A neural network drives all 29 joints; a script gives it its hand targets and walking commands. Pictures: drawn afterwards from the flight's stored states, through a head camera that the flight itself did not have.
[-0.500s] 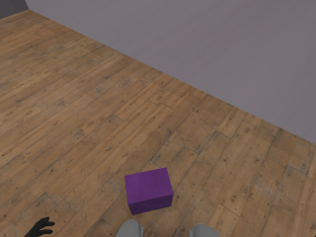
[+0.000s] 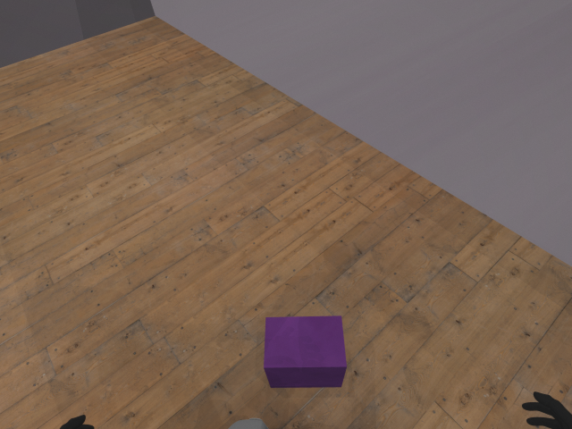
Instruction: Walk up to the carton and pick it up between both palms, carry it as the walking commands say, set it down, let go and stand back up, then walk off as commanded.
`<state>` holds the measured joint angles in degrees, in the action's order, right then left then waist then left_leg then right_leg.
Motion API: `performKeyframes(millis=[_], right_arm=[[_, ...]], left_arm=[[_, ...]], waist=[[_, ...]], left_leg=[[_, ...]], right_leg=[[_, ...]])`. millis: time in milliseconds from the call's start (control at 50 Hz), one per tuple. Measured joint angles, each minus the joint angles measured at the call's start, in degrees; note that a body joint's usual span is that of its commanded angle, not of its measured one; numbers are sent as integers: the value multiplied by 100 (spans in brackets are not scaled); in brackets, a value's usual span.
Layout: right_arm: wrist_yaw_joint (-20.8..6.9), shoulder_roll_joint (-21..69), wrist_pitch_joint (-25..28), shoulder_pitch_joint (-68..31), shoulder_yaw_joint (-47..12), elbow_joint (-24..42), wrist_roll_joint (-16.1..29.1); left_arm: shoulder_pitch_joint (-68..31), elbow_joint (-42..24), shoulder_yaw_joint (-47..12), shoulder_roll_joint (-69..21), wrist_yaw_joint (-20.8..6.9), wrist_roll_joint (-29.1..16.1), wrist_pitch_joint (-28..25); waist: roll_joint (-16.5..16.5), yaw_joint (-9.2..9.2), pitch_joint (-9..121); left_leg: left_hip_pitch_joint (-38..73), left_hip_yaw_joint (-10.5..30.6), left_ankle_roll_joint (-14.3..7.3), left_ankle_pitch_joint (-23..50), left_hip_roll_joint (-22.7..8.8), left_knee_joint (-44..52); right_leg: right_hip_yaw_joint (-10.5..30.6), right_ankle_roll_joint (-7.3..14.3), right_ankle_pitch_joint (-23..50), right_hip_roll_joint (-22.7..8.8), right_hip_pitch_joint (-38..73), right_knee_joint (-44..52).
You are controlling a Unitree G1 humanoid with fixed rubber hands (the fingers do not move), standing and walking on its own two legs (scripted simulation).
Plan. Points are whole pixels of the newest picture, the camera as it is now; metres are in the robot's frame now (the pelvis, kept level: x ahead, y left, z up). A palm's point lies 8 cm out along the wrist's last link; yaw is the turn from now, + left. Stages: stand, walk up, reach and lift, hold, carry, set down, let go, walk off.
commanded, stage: walk up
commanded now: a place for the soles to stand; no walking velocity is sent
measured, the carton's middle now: (304, 353) +0.43 +0.02 -0.64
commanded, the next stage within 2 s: reach and lift in 1.12 s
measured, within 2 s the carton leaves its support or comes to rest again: neither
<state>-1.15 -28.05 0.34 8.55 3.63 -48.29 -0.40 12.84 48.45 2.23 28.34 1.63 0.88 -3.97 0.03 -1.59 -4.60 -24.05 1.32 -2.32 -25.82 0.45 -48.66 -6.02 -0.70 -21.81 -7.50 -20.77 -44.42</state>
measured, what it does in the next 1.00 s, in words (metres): stands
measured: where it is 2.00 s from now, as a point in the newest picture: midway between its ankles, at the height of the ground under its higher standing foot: outside the picture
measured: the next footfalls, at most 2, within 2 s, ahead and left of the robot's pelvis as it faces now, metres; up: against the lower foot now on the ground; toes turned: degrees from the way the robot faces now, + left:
none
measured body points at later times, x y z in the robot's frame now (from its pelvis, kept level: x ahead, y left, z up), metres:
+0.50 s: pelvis +0.01 +0.02 +0.02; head +0.03 +0.03 +0.47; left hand +0.12 +0.36 -0.09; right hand +0.17 -0.30 -0.08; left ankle +0.04 +0.15 -0.71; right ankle +0.02 -0.13 -0.71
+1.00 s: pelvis +0.02 +0.01 +0.03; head +0.04 +0.02 +0.48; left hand +0.12 +0.35 -0.09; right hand +0.16 -0.31 -0.08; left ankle +0.04 +0.15 -0.71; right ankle +0.02 -0.13 -0.71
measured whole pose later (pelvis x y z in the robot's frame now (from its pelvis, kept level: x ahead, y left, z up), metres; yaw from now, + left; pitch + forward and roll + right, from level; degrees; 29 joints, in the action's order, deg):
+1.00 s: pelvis +0.02 +0.01 +0.03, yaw +2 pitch -1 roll -1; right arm -0.4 -24.1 0.8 2.0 0.6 -62.8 -0.3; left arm 2.2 63.3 1.4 24.2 -0.8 0.3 -0.6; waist 0.0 -0.7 -3.2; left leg -11.6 3.2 1.5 -11.5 -1.2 -24.3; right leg -6.8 -2.1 -12.7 -4.3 -8.0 -22.4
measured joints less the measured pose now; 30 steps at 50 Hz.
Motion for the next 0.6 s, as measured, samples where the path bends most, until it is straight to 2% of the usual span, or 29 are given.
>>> performKeyframes(millis=[40, 60, 100, 140, 180, 600], right_arm=[[-12, -17, 41, -4, 12, -90, -33], [-2, -15, 63, -14, 17, -140, -54], [24, 20, 95, -40, -30, -245, -50], [46, 104, 80, -104, -99, -383, -28], [46, 204, 51, -211, -155, -521, -2], [31, 376, 62, -828, -287, -1304, 44]], left_arm=[[-11, 45, -14, 12, -51, -16, 44], [-44, 88, -25, -3, -71, -48, 70], [-127, 200, -54, -60, -82, -122, 138], [-208, 347, -75, -113, -89, -143, 158], [-266, 496, -101, -166, -101, -103, 134], [-1010, 1334, -158, -295, -183, -71, 220]], waist=[[7, -9, 22], [7, -8, 17], [-54, -6, 27], [-87, 22, 48], [-87, 46, 95], [19, 79, 187]], left_leg=[[280, -56, 23, 527, -52, 720], [261, -56, 151, 702, -37, 732], [201, -12, 271, 683, -83, 600], [233, 52, 308, 633, -133, 601], [290, 84, 335, 659, -163, 701], [959, 117, 320, 1254, -148, 1970]], right_leg=[[14, -82, -40, -65, -47, -89], [18, -114, -70, -95, -66, -136], [113, -86, -210, 70, -33, -90], [161, -56, 83, 223, 102, 159], [132, -113, 180, 262, 215, 366], [18, -175, 797, 294, 985, 1797]])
